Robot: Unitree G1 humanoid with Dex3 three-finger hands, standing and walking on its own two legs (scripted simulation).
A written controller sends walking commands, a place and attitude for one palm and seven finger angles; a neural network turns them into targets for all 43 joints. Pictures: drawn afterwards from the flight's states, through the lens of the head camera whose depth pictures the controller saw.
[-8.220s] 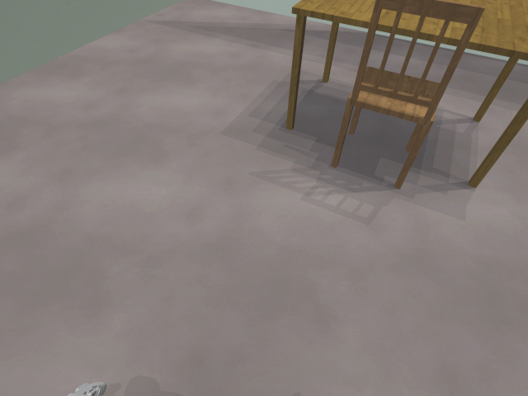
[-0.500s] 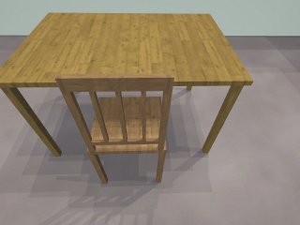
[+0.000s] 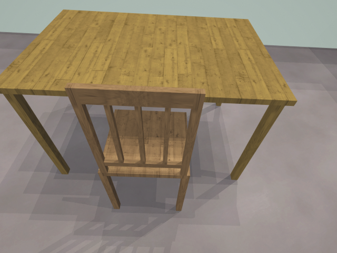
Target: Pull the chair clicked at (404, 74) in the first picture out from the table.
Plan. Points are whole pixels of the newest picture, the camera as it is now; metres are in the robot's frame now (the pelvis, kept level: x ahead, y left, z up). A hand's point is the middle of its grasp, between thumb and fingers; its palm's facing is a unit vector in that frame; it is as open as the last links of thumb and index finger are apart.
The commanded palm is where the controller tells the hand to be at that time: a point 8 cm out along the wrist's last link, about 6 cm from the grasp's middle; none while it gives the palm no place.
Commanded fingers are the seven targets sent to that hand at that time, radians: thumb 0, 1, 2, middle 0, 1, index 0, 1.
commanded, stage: come to a stop and stand still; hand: left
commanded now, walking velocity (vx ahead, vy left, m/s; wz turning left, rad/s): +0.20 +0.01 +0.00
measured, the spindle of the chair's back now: (141, 137) +0.48 +0.13 -0.08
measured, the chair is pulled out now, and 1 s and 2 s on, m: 0.00 0.00 0.00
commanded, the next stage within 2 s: look again from close up in 1.34 s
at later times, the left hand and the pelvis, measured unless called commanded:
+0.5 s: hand out of the picture +0.12 +0.17 -0.16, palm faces +0.04 -0.97 -0.24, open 7.3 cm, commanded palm none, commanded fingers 0.00 0.90 0.90 -0.20 -0.30 -0.20 -0.30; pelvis +0.05 -0.01 +0.00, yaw +2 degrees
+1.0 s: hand out of the picture -0.04 +0.16 -0.16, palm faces +0.05 -0.98 -0.21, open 7.4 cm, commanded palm none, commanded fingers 0.00 0.90 0.90 -0.20 -0.30 -0.20 -0.30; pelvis +0.00 +0.00 +0.01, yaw +0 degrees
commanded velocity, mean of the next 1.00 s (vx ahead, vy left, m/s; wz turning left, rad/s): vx -0.05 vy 0.02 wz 0.00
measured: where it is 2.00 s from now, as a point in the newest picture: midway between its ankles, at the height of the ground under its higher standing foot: outside the picture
